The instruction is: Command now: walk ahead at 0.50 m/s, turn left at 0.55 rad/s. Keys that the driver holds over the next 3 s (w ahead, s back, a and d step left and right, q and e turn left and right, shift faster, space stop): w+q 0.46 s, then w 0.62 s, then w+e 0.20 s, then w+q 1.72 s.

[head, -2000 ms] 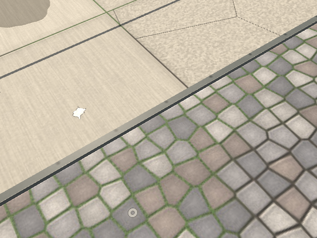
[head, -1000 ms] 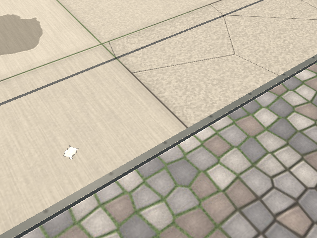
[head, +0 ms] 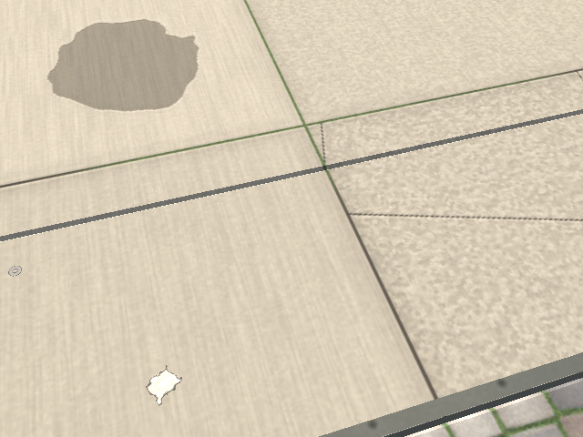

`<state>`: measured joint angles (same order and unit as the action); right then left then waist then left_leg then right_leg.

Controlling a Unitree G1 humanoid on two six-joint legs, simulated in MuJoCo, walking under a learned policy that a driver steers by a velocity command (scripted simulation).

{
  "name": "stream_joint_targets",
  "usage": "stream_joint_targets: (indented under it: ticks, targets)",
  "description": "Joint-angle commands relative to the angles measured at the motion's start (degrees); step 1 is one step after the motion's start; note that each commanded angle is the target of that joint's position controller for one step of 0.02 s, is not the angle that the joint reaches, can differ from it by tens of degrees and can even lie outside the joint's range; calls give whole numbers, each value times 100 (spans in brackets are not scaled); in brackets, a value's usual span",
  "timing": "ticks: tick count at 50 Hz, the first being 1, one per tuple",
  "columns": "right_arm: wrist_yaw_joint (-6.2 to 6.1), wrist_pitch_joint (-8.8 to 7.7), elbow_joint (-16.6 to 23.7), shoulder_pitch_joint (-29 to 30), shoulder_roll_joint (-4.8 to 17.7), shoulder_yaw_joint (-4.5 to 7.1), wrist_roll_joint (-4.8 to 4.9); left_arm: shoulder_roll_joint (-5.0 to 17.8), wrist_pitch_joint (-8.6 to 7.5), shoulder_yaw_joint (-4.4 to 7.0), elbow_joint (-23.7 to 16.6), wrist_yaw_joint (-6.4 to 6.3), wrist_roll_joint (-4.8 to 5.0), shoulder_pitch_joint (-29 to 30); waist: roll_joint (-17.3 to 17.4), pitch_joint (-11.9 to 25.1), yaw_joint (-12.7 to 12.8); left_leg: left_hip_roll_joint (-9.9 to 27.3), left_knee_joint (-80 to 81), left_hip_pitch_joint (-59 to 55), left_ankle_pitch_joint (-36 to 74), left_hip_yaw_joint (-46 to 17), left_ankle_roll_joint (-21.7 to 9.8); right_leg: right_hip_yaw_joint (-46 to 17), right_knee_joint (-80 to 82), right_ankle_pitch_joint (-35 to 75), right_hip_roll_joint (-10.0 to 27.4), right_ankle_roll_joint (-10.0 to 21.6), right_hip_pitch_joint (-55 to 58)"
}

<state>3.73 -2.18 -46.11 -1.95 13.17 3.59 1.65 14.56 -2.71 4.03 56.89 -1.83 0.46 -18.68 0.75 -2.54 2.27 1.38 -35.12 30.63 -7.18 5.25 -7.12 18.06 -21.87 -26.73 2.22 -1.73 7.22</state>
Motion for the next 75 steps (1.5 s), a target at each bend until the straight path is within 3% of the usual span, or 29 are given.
stream_joint_targets:
  ticks: [1,2,3,4,5,7,15,20,23,24,25,26,27,28,30,33,39,45,48,49,50,51,52,55,59,64,70,73,75]
  targets:
    - [-191,37,-114,-2156,1619,630,20,1061,-45,176,-527,-40,-43,286,105,1345,-1323,210,502,-3580,-274,-1098,-694,-293,-3859,4840,944,308,-1968]
    - [-224,6,57,-1831,2044,670,22,194,-268,-64,-855,75,-115,-71,1448,1844,-592,1665,1290,-5326,-927,-4614,-1911,-1054,-6003,-370,-478,-79,-4543]
    - [-207,-45,80,-2071,1587,503,-90,660,-572,4,-1027,182,121,583,693,2229,-971,1805,1958,-5514,-1088,-5221,-1846,-2349,-6327,-483,-367,124,-5196]
    - [-218,-122,72,-1901,1235,418,-133,788,-690,37,-1172,224,303,1012,455,1513,-950,1628,1938,-4991,-681,-4258,-1549,-2367,-6059,-43,-61,307,-5522]
    - [-195,-195,134,-1460,1009,357,-93,737,-715,33,-1125,189,230,988,-131,938,-599,1332,1930,-4018,-35,-3468,-1310,-2351,-5406,383,228,340,-5267]
    - [-237,-236,321,-906,725,249,-114,850,-570,134,-1030,140,4,817,-114,600,-214,952,2098,-2757,759,-2672,-1097,-2341,-4609,742,508,220,-4439]
    - [-463,-167,314,-1435,1173,353,-45,412,-380,-14,-1541,158,-95,2038,299,190,-513,263,2195,-1483,800,-1759,-627,-1965,-1388,3010,12,-213,-3737]
    - [-483,-96,210,-1803,1079,330,-8,710,-476,45,-1776,273,10,2393,510,256,-630,573,1598,-2153,188,-2480,-442,-2207,-581,2977,-157,-36,-3513]
    - [-521,-46,313,-1656,1037,312,-54,936,-582,155,-1626,295,6,1685,723,463,-181,549,851,-2343,667,-2774,-263,-2105,-286,2408,-219,263,-2632]
    - [-499,-63,378,-1613,793,217,-97,1135,-617,236,-1480,276,-86,973,586,1014,151,259,-77,-2103,874,-2476,-84,-2296,-386,2425,115,519,-1532]
    - [-494,-76,476,-1794,491,92,-217,1451,-599,296,-1380,244,-145,27,-185,1896,407,-180,-1741,-1314,-357,-1884,158,-3411,-498,2140,1118,861,-17]
    - [-466,-150,547,-2783,272,31,47,1796,-520,400,-1072,313,-155,-325,-2404,2279,-110,-770,-3408,740,-2766,-1466,476,-6359,307,639,2189,1833,1373]
    - [-488,-152,316,-2636,907,122,118,1111,-506,249,-1209,347,-6,-109,-1409,1704,90,-350,-4004,1335,-2490,-1742,510,-6414,579,-636,2044,1666,1056]
    - [-479,-141,422,-1920,1152,182,62,774,-467,157,-1273,330,14,201,-808,970,238,-178,-4055,1470,-1934,-1587,511,-5371,600,-390,1770,1404,329]
    - [-484,-164,605,-1295,991,177,-97,661,-405,84,-1283,328,-98,644,-328,334,46,154,-3553,1158,-1320,-1394,506,-4258,774,1060,1349,1337,-911]
    - [-416,-157,639,-1403,673,122,-65,580,-441,40,-1153,310,-78,589,-623,363,-187,396,-2809,709,-1177,-1155,513,-3478,1055,2049,1083,1394,-1358]
    - [-332,-211,939,-438,425,-57,-116,1035,-361,145,-970,238,38,308,-482,198,41,449,-701,497,247,-720,684,-2530,1407,2758,942,1372,-1502]
    - [-210,-254,1199,303,596,-42,-38,1173,-207,152,-689,239,131,-206,-602,11,195,192,352,108,405,-550,529,-2397,1099,2896,1199,1159,-969]
    - [-221,-263,936,-650,951,149,-100,1218,-126,145,-668,201,150,-70,-539,548,-448,-121,829,-1494,253,-282,209,-2051,-139,4505,1006,880,-974]
    - [-276,-248,696,-1568,1259,293,-128,1023,-132,59,-728,185,77,-53,-352,1149,-851,174,704,-2877,318,-594,-10,-1791,-1350,4313,721,675,-1606]
    - [-340,-198,617,-2318,1875,425,-246,498,-222,-122,-944,202,-63,-404,875,2012,-884,1680,736,-4968,101,-2779,-745,-1448,-3597,2184,34,288,-3612]
    - [-305,-175,534,-2476,1707,370,-148,478,-338,-154,-910,221,-1,-497,1539,2456,-856,2205,1635,-5345,-756,-4645,-1245,-2064,-4738,-637,-383,231,-4728]
    - [-281,-191,570,-2131,1356,243,-120,996,-402,-10,-990,258,150,-114,984,1631,-849,2001,1772,-4731,-1232,-4106,-1009,-2306,-5203,-433,-13,311,-5312]
    - [-235,-252,674,-1151,817,72,-195,907,-318,25,-1049,237,60,345,466,477,-345,1315,2264,-2699,-349,-2357,-618,-2166,-4421,842,593,324,-4808]
    - [-257,-430,481,-1078,888,131,-252,606,-60,-8,-1017,210,84,287,380,268,-122,1214,2775,-2048,499,-1385,-620,-2318,-3992,1635,611,149,-4552]
    - [-372,-447,250,-1255,1001,152,-257,501,-97,-17,-1248,287,55,963,224,67,-313,1063,2887,-2289,1006,-395,-341,-2334,-2468,3166,380,128,-4683]
    - [-392,-220,-277,-2152,1199,182,-47,355,-221,-153,-1797,457,-7,2224,94,-304,-697,1294,2505,-3262,1336,-730,-436,-1829,-1040,2849,241,272,-4863]
    - [-432,-107,-370,-2129,1336,228,-24,577,-296,-91,-1842,518,34,2061,314,-114,-432,1445,2008,-3614,2055,-1000,-306,-1807,-668,2271,47,411,-4309]
    - [-450,-70,-368,-1929,1311,199,-29,974,-327,117,-1521,448,10,856,409,662,264,1081,685,-3232,3399,-772,-61,-1564,-476,2393,-243,675,-2341]
